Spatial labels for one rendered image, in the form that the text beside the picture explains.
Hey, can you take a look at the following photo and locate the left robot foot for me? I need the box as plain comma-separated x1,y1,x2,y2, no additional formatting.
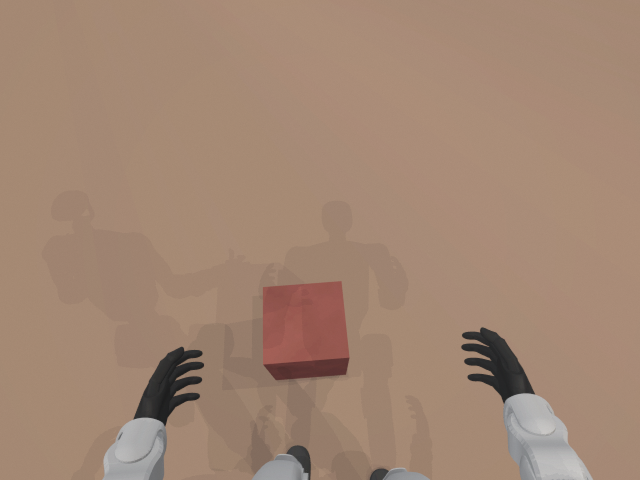
287,445,311,480

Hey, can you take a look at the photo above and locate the carton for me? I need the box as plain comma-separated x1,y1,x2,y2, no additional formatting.
263,281,349,380

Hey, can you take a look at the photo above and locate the robot right hand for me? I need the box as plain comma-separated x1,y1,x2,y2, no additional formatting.
461,327,535,403

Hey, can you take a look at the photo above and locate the robot right forearm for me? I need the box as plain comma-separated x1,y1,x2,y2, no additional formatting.
503,393,593,480

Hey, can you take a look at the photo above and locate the robot left forearm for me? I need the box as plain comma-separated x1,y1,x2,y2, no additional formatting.
102,418,167,480

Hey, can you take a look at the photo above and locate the robot left hand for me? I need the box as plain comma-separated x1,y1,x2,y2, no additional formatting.
133,347,204,426

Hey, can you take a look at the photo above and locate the left robot shin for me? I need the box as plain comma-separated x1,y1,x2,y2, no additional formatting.
274,454,303,468

